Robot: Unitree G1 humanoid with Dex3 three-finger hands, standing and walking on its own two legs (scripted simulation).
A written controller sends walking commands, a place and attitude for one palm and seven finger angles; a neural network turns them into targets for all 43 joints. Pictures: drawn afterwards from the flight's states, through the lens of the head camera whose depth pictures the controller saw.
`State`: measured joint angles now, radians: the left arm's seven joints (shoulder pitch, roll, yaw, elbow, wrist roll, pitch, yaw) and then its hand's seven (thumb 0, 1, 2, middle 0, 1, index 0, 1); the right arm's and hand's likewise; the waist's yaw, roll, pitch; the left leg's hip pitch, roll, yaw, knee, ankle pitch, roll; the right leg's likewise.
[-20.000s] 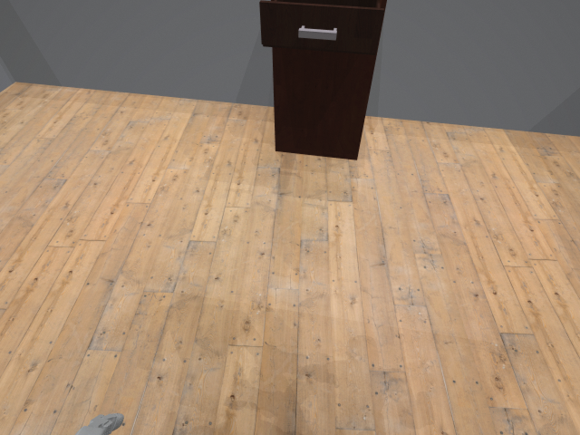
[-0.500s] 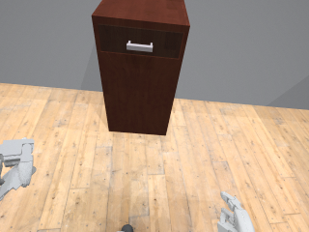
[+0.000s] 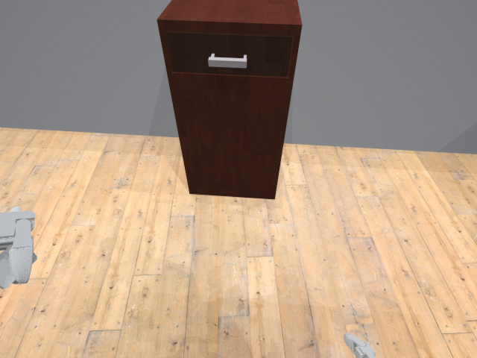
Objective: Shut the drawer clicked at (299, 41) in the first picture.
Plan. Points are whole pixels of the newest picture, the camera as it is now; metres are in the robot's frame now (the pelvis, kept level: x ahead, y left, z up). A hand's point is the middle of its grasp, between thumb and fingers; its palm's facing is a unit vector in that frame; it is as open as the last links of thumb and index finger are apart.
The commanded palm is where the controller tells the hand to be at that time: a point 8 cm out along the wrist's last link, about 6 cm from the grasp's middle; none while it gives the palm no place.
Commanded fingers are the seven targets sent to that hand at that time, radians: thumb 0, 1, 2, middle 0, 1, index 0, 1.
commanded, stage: stop stepping back and stand still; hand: left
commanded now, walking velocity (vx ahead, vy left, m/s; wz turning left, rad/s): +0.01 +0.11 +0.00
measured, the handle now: (228, 59) +1.02 +0.06 +0.03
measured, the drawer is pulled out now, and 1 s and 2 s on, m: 0.00 0.00 0.00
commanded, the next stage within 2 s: let the arm hang, fingers relaxed in 0.66 s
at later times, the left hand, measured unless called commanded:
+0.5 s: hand (56, 220) +0.24 +0.23 +0.19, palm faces +0.33 -0.78 -0.53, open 3.3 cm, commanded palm +0.17 +0.27 +0.19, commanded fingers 0.00 0.90 0.90 -1.40 -1.60 -1.40 -1.60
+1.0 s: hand out of the picture +0.15 +0.22 -0.12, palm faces -0.01 -0.96 -0.29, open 3.1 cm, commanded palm none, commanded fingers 0.00 0.90 0.90 -0.88 -1.04 -0.88 -1.04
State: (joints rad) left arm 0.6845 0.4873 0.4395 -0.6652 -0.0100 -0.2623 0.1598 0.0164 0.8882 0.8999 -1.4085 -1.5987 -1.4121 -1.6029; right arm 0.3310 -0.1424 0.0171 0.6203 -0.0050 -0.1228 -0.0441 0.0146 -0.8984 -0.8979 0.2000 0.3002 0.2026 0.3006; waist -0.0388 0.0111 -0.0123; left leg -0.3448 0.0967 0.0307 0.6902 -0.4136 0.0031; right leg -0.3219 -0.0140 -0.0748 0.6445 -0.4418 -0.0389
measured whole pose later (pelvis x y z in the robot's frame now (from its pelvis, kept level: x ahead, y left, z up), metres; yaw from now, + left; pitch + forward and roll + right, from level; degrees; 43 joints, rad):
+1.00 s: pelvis +0.02 +0.02 +0.00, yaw +1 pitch +0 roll +0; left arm 0.28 0.23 0.02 0.61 0.03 0.06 0.01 0.01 0.91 0.90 -1.20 -1.40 -1.21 -1.41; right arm 0.18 -0.29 -0.01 0.82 -0.02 0.00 0.01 0.01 -0.91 -0.90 0.20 0.30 0.20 0.30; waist -0.03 0.03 0.02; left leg -0.35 0.02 0.06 0.60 -0.25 0.02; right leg -0.28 -0.04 -0.06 0.62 -0.34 0.01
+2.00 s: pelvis +0.04 +0.00 +0.02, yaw +0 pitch -1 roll +0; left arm 0.28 0.11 0.01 1.15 0.01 -0.01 0.04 0.01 0.91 0.90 -0.20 -0.30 -0.20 -0.30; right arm 0.31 -0.12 -0.02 1.15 -0.01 0.01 -0.04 0.01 -0.91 -0.90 0.19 0.30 0.20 0.30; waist -0.02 0.03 0.05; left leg -0.22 0.04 0.06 0.43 -0.19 -0.01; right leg -0.15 -0.01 -0.06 0.43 -0.27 -0.02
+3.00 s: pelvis +0.05 -0.01 +0.02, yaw +0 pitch -1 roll +0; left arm 0.26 0.13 0.02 1.15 0.01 -0.01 0.03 0.01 0.91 0.90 -0.20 -0.30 -0.20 -0.30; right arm 0.27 -0.15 -0.02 1.15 -0.02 0.00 -0.04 0.01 -0.91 -0.90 0.19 0.30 0.20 0.30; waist -0.01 0.03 0.06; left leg -0.18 0.06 0.05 0.40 -0.20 -0.04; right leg -0.10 0.02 -0.07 0.39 -0.27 -0.04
